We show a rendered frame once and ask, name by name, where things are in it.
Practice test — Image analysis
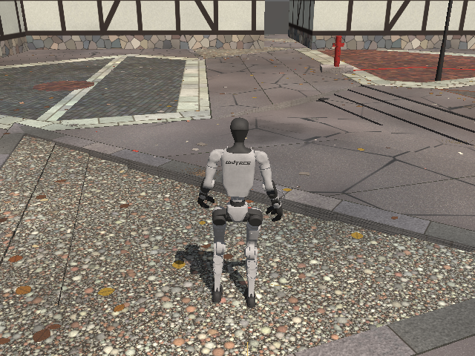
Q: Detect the robot right thigh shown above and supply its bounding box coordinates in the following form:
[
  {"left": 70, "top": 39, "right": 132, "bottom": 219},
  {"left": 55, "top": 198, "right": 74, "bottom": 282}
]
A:
[{"left": 244, "top": 207, "right": 263, "bottom": 260}]

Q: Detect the left robot forearm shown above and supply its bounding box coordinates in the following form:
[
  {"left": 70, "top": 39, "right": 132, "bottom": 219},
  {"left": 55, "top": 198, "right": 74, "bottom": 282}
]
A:
[{"left": 199, "top": 177, "right": 211, "bottom": 200}]

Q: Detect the right robot upper arm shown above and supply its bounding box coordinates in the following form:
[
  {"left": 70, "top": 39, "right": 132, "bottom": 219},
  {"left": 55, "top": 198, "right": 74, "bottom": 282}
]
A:
[{"left": 255, "top": 151, "right": 274, "bottom": 191}]

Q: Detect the robot right hand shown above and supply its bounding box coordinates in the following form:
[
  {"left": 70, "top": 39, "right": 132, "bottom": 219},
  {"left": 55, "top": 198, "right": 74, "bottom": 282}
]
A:
[{"left": 266, "top": 206, "right": 283, "bottom": 222}]

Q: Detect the right robot foot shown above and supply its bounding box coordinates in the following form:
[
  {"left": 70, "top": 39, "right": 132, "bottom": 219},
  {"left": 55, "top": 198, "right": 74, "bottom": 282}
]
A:
[{"left": 244, "top": 288, "right": 256, "bottom": 308}]

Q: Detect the robot left hand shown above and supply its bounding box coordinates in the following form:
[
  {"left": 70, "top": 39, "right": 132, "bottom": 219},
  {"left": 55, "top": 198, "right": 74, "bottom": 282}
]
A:
[{"left": 197, "top": 196, "right": 214, "bottom": 208}]

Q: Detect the left robot upper arm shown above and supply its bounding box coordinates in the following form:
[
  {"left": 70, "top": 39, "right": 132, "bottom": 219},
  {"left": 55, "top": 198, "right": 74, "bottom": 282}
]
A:
[{"left": 203, "top": 149, "right": 223, "bottom": 189}]

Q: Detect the right robot forearm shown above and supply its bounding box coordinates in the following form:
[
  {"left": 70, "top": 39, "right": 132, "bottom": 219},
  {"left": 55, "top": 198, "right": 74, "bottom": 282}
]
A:
[{"left": 266, "top": 180, "right": 281, "bottom": 208}]

